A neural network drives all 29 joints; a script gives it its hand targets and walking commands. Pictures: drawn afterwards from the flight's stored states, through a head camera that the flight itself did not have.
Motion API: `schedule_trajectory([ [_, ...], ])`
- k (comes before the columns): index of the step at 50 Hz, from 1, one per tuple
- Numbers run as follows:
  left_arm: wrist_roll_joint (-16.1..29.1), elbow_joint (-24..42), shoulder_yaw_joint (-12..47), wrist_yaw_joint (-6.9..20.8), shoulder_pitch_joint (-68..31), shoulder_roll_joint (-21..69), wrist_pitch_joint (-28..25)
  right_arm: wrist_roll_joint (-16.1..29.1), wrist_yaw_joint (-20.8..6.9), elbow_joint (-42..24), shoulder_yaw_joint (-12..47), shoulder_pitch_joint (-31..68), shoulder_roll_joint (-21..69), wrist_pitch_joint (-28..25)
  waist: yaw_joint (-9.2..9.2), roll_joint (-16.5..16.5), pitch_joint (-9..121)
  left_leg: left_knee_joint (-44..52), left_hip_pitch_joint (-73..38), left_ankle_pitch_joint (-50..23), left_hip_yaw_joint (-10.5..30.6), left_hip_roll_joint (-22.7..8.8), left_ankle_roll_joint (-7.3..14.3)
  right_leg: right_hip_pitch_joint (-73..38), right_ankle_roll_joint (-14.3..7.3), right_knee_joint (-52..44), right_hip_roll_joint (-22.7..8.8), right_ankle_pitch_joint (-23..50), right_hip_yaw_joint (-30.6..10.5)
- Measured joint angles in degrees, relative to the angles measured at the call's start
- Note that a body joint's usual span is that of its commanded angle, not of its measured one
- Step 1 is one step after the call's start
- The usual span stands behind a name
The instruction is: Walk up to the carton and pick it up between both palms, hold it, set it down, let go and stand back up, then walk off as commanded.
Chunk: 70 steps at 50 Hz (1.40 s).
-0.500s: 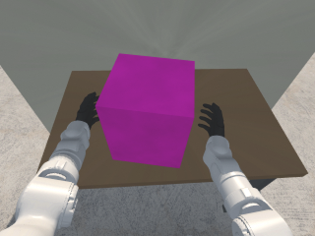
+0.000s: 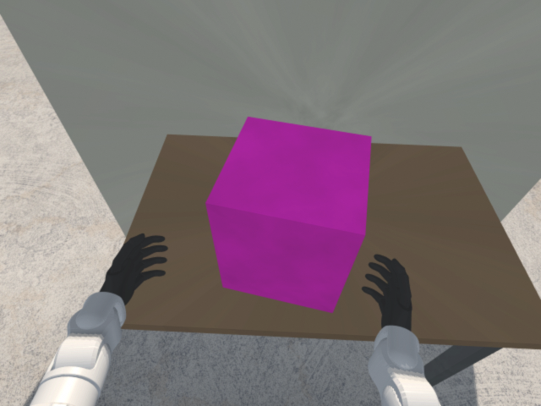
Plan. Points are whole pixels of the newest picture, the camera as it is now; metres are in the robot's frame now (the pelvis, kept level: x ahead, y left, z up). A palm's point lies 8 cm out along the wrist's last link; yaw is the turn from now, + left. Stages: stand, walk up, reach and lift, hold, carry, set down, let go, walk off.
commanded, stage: set down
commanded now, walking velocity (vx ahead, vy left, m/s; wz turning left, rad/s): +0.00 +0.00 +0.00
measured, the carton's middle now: (291, 217) +0.45 -0.01 +0.00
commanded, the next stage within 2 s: none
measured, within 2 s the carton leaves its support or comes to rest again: neither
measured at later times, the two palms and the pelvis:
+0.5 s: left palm (114, 345) +0.22 +0.24 +0.00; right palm (424, 363) +0.20 -0.18 +0.01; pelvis +0.03 -0.01 +0.01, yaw -1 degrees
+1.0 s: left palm (102, 379) +0.18 +0.25 -0.02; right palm (420, 376) +0.19 -0.18 -0.02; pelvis +0.04 -0.01 +0.01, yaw +0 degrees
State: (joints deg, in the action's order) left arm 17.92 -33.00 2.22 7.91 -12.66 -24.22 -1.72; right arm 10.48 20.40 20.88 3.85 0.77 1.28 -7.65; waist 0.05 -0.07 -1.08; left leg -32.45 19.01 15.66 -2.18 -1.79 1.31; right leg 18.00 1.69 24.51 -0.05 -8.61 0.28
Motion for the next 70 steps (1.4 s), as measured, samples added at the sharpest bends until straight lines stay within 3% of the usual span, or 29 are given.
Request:
schedule_trajectory([
  [5,-0.67,6.70,-0.46,1.02,5.81,0.51,0.00,-0.12,-0.60,-3.04,0.94,-4.33,0.01,-1.98,0.48,-0.40,-1.89,1.33,-4.50,0.45,-0.57,-0.08,-0.05,-4.41,0.21,-1.65,0.10,-0.06,-0.55],
  [14,-1.45,13.04,-0.48,2.01,15.12,1.83,-0.90,0.12,-1.48,-7.39,2.19,-15.28,-0.36,-4.21,1.62,-0.14,-4.83,3.83,-11.60,1.03,-1.32,-0.22,-0.26,-10.69,0.04,-3.04,0.29,-0.99,-1.24],
  [28,1.69,19.46,0.81,2.06,27.26,-1.65,-5.65,-0.31,-2.78,-16.21,3.08,-25.90,-1.08,-5.05,2.92,1.16,-4.87,5.42,-13.10,1.05,-0.67,-0.31,-1.01,-11.49,-0.63,-2.59,0.40,-2.42,-0.57],
  [41,-0.36,19.81,0.74,1.47,32.78,-0.45,-5.88,-2.53,-5.43,-11.99,1.33,-28.14,-0.87,-5.16,2.88,-1.12,-5.89,5.25,-14.45,1.72,-0.32,0.15,-0.69,-13.10,-0.35,-2.60,-0.06,-3.12,-0.22],
  [52,-1.78,16.98,0.31,0.79,32.76,0.41,-7.81,-3.25,-8.60,-6.30,-0.74,-25.00,-2.12,-7.50,2.58,-0.09,-5.99,5.03,-14.21,1.98,0.09,0.16,-0.81,-13.17,-0.32,-2.69,-0.08,-3.38,0.17],
  [70,-6.92,11.95,-0.45,-0.33,30.61,4.08,-4.39,-5.43,-12.08,3.31,-3.72,-21.94,-3.54,-8.75,1.63,-0.73,-5.37,6.88,-16.81,1.58,-0.26,0.26,-0.81,-15.57,-0.39,-4.37,-0.13,-2.96,-0.15],
])
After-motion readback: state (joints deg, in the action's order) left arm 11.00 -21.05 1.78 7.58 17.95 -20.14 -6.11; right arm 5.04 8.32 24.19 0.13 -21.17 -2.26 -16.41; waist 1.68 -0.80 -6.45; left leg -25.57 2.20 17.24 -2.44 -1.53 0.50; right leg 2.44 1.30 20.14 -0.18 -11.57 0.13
